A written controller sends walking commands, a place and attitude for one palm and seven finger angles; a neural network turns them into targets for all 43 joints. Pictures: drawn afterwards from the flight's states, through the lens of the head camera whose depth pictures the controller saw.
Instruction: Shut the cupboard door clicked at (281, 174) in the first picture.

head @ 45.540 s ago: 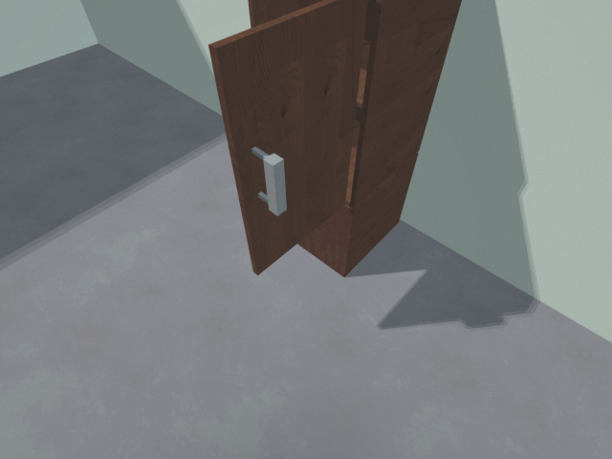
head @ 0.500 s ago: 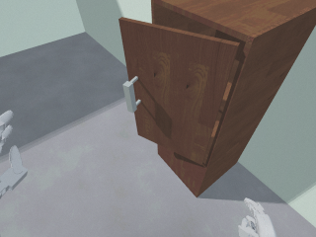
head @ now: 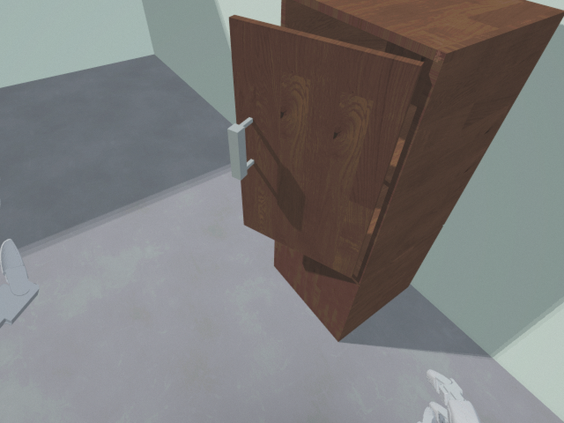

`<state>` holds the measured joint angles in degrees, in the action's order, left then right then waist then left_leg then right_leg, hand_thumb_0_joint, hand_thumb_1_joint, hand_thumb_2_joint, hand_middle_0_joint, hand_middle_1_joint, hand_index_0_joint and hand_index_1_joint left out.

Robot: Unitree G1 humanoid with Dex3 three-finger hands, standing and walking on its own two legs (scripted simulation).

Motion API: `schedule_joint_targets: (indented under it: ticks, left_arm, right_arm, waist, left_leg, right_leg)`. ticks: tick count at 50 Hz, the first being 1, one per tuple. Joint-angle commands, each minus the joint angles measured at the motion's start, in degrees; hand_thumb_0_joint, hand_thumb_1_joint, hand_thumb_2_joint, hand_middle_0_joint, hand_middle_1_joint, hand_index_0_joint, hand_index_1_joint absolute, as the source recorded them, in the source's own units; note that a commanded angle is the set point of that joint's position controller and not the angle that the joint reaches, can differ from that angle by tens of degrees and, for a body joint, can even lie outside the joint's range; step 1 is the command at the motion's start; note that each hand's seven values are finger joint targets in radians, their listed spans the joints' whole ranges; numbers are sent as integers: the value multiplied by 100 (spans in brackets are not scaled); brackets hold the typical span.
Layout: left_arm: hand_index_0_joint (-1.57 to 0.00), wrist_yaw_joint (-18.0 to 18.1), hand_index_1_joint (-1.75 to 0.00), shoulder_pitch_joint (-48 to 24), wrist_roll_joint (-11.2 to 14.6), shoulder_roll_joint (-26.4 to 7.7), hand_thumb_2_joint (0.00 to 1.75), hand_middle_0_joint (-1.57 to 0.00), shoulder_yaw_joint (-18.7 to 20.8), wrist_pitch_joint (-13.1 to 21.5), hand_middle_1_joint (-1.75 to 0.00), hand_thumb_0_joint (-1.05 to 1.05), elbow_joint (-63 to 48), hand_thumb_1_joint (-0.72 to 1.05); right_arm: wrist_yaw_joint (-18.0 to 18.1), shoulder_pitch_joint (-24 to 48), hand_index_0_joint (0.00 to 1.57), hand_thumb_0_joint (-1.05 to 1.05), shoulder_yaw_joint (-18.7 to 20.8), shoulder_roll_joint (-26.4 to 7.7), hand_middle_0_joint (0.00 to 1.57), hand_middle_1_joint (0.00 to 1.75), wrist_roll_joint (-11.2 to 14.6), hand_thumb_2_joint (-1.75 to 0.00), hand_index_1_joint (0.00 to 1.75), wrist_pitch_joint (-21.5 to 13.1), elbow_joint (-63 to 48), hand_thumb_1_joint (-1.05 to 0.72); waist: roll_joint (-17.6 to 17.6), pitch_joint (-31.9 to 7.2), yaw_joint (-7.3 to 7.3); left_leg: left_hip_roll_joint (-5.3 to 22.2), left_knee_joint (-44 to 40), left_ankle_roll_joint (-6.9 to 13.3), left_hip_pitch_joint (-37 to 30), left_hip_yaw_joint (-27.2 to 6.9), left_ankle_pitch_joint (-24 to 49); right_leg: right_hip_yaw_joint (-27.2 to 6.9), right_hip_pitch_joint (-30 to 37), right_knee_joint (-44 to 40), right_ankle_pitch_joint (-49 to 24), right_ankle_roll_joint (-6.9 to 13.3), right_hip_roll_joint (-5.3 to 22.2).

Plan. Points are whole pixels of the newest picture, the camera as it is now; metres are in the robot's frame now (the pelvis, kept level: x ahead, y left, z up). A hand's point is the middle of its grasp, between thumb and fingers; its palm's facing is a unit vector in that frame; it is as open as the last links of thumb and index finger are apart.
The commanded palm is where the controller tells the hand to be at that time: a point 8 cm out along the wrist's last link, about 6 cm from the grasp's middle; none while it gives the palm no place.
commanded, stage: step back with the hand held close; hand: left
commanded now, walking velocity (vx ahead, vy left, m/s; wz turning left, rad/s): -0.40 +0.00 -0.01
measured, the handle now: (243, 148) +0.69 +0.14 +0.00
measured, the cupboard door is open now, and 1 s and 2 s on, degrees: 23 23 23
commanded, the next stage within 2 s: stop stepping back and stand still in 0.74 s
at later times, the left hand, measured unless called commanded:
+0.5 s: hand out of the picture +0.13 +0.27 +0.19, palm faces +0.48 -0.76 -0.44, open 7.4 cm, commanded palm +0.06 +0.31 +0.19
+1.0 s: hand out of the picture +0.03 +0.29 +0.19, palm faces +0.47 -0.80 -0.38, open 7.4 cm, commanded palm -0.03 +0.32 +0.19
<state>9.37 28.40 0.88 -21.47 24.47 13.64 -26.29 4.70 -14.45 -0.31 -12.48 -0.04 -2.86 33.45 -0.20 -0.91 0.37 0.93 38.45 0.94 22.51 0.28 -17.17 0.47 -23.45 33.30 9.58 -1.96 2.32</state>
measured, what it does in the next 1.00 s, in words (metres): walks backwards: right foot, then left foot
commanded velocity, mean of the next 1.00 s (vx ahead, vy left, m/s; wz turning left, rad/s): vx -0.28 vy -0.02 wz -0.08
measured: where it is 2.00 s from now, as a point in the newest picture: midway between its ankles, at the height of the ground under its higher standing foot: outside the picture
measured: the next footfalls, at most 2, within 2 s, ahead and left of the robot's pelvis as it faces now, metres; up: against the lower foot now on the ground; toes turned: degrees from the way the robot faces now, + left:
right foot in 0.60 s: -0.02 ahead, -0.14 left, +0.00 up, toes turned +13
left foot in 0.76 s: +0.02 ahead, +0.12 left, +0.00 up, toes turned +10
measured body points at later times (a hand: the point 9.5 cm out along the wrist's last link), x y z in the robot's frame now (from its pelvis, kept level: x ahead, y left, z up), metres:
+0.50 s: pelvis -0.06 +0.00 +0.00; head -0.05 +0.02 +0.45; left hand +0.10 +0.31 +0.21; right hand +0.11 -0.24 -0.08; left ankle +0.05 +0.12 -0.72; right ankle +0.06 -0.14 -0.72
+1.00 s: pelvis -0.16 +0.02 +0.02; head -0.16 +0.05 +0.47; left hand +0.00 +0.33 +0.21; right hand +0.05 -0.18 -0.03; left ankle -0.02 +0.12 -0.72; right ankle -0.22 -0.10 -0.69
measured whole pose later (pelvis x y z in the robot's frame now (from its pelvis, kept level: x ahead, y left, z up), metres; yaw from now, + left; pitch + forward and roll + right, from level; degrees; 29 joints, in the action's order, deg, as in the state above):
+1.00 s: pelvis -0.16 +0.02 +0.02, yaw +2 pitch +1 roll -5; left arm 7.9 29.5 3.5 -23.3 24.5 12.2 -29.9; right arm 2.3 -9.6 -1.2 -7.6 -0.4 -6.7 32.3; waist 0.5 -2.1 0.5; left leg 6.1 22.3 1.7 24.7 6.1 -2.6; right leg 3.8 -12.2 37.1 28.7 0.5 -4.7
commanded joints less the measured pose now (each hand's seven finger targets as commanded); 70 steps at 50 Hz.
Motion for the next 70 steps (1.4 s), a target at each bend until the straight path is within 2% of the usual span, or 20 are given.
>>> schedule_joint_targets:
  ticks: [1, 8, 18, 21, 24, 26, 30, 33, 36, 39, 41, 42, 49, 51, 53, 55, 60, 63, 65, 70]
  left_arm:
    - [-20, 176, -30, -403, 66, -1243, 90, -20, 704, 401, -30, 0, -1180, 90]
    - [-20, 152, -30, 44, -27, -1289, 90, -20, 1011, 541, -30, 0, -1002, 90]
    - [-20, 234, -30, -228, 60, -1418, 90, -20, 861, 497, -30, 0, -1481, 90]
    - [-20, 285, -30, -128, 78, -1421, 90, -20, 907, 536, -30, 0, -1520, 90]
    - [-20, 244, -30, -145, 15, -1290, 90, -20, 1043, 617, -30, 0, -1455, 90]
    - [-20, 138, -30, -173, 31, -1341, 90, -20, 1107, 634, -30, 0, -1493, 90]
    - [-20, 31, -30, 265, 112, -1334, 90, -20, 993, 570, -30, 0, -1173, 90]
    - [-20, 141, -30, -418, 128, -1426, 90, -20, 673, 618, -30, 0, -1645, 90]
    - [-20, 129, -30, -680, 36, -1453, 90, -20, 654, 462, -30, 0, -1578, 90]
    - [-20, 19, -30, -1071, 18, -1350, 90, -20, 698, 592, -30, 0, -1460, 90]
    - [-20, -65, -30, -666, 82, -1209, 90, -20, 857, 592, -30, 0, -1258, 90]
    - [-20, -86, -30, -726, 77, -1090, 90, -20, 770, 554, -30, 0, -1370, 90]
    - [-20, -72, -30, 15, 365, -997, 90, -20, 404, 54, -30, 0, -1795, 90]
    - [-20, -23, -30, 62, 321, -1367, 90, -20, 676, -112, -30, 0, -1730, 90]
    - [-20, 139, -30, -615, 354, -1922, 90, -20, 1112, -98, -30, 0, -1866, 90]
    - [-20, 158, -30, -475, 323, -1118, 90, -20, 466, -279, -30, 0, -942, 90]
    - [-20, 223, -30, -1019, 109, -1135, 90, -20, 267, -156, -30, 0, -685, 90]
    - [-20, 226, -30, -483, 209, -1347, 90, -20, 600, 7, -30, 0, -1321, 90]
    - [-20, 167, -30, -350, 157, -1390, 90, -20, 707, 41, -30, 0, -1603, 90]
    - [-20, 155, -30, 267, 93, -1252, 90, -20, 716, 10, -30, 0, -1565, 90]
  right_arm:
    - [27, 580, 20, 0, 321, -711, 20, 30, -29, -90, 30, -358, -821, -90]
    - [75, 666, 20, 0, 396, -816, 20, 30, 6, -90, 30, -485, -885, -90]
    - [-81, 569, 20, 0, 402, -600, 20, 30, -73, -90, 30, -355, -628, -90]
    - [-12, 569, 20, 0, 392, -647, 20, 30, -42, -90, 30, -291, -700, -90]
    - [110, 737, 20, 0, 422, -754, 20, 30, -23, -90, 30, -441, -751, -90]
    - [104, 750, 20, 0, 521, -698, 20, 30, -45, -90, 30, -579, -712, -90]
    - [-14, 889, 20, 0, 505, -654, 20, 30, -20, -90, 30, -603, -748, -90]
    - [-67, 713, 20, 0, 418, -350, 20, 30, -18, -90, 30, -548, -472, -90]
    - [45, 832, 20, 0, 380, -390, 20, 30, -46, -90, 30, -426, -583, -90]
    - [131, 842, 20, 0, 473, -649, 20, 30, 14, -90, 30, -495, -565, -90]
    - [91, 871, 20, 0, 518, -662, 20, 30, -124, -90, 30, -617, -618, -90]
    - [35, 876, 20, 0, 511, -599, 20, 30, -143, -90, 30, -623, -591, -90]
    - [-156, 691, 20, 0, 297, -566, 20, 30, -31, -90, 30, -606, -836, -90]
    - [-133, 614, 20, 0, 307, -515, 20, 30, -71, -90, 30, -481, -805, -90]
    - [-114, 698, 20, 0, 231, -569, 20, 30, -168, -90, 30, -413, -593, -90]
    - [-26, 516, 20, 0, 252, -526, 20, 30, 56, -90, 30, -361, -541, -90]
    - [140, 680, 20, 0, 223, -664, 20, 30, 26, -90, 30, -426, -436, -90]
    - [175, 620, 20, 0, 284, -830, 20, 30, 83, -90, 30, -572, -633, -90]
    - [124, 596, 20, 0, 217, -649, 20, 30, -97, -90, 30, -637, -511, -90]
    - [11, 560, 20, 0, 220, -697, 20, 30, -84, -90, 30, -647, -507, -90]
  waist:
    - [-104, -230, -111]
    - [928, -543, -31]
    - [-482, -530, -173]
    - [-2, -541, -229]
    - [1470, -595, -143]
    - [1318, -791, -59]
    - [780, -63, -85]
    - [-800, -985, -176]
    - [-886, -635, -233]
    - [720, -620, -130]
    - [1892, -1049, -50]
    - [1572, -845, -61]
    - [1579, -747, -46]
    - [325, -626, -65]
    - [-494, -649, -65]
    - [-914, -83, -130]
    - [-66, 385, -188]
    - [1508, -155, -180]
    - [1406, -16, -230]
    - [1276, -170, -184]
  left_leg:
    - [101, -906, 126, 552, -199, -1084]
    - [943, -2196, 537, 2353, -991, -1637]
    - [-50, -5, -4, 162, -169, -785]
    - [232, -866, 158, 126, -536, -1161]
    - [1425, -2758, 643, 2069, -1720, -2557]
    - [1673, -2437, 697, 1818, -1559, -1719]
    - [901, -1229, 160, 1353, -383, -1788]
    - [130, 523, -316, -750, 307, 100]
    - [123, -187, -210, -1020, 264, 536]
    - [1086, -1941, 88, -674, -359, 1527]
    - [2199, -3216, 603, 604, -1443, -1253]
    - [2265, -3200, 710, 853, -1465, -1613]
    - [1060, -2956, -354, -637, -29, -1727]
    - [391, -943, -445, -598, 693, -926]
    - [313, 1122, -312, -443, 181, -155]
    - [187, 1540, -268, 149, -156, -232]
    - [196, -807, 7, -717, 285, -331]
    - [1425, -2356, 549, -1388, -1848, -666]
    - [1735, -3065, 672, -725, -2530, -1443]
    - [1061, -2538, 223, 253, -654, -1438]
  right_leg:
    - [-871, 303, -1289, 1715, 391, 463]
    - [-233, 2388, 689, -304, 64, -424]
    - [-1678, -320, -1615, 1599, 722, 931]
    - [-920, -395, -1149, 1772, 413, 365]
    - [-130, 1603, 1192, 725, 41, -663]
    - [-217, 1712, 1474, 686, 55, -710]
    - [-1202, 629, -436, 1213, 522, -60]
    - [-2365, -351, -1312, -1717, 900, 1239]
    - [-1641, -605, -1046, -1570, 601, 768]
    - [-620, 226, 182, -509, 62, -586]
    - [-327, 1239, 2242, 1542, -13, -831]
    - [-384, 1193, 2648, 1572, 47, -790]
    - [767, 1445, -942, 1888, 314, -901]
    - [-432, 1107, -2049, 1573, 789, 129]
    - [-1873, 14, -2589, 1373, 1524, 1729]
    - [-1756, -4, -2366, 2522, 1389, 1369]
    - [-797, -17, -1531, 2301, 903, 763]
    - [144, -123, 607, 1395, 299, -335]
    - [-7, -11, 1321, 1769, 229, -323]
    - [426, 1810, -511, 997, 286, -368]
